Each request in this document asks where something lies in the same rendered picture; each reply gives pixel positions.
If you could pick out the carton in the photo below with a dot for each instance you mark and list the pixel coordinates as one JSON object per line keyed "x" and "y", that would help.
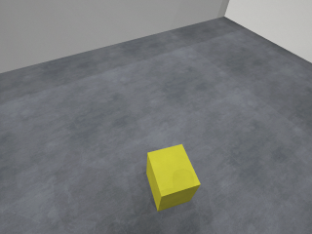
{"x": 171, "y": 177}

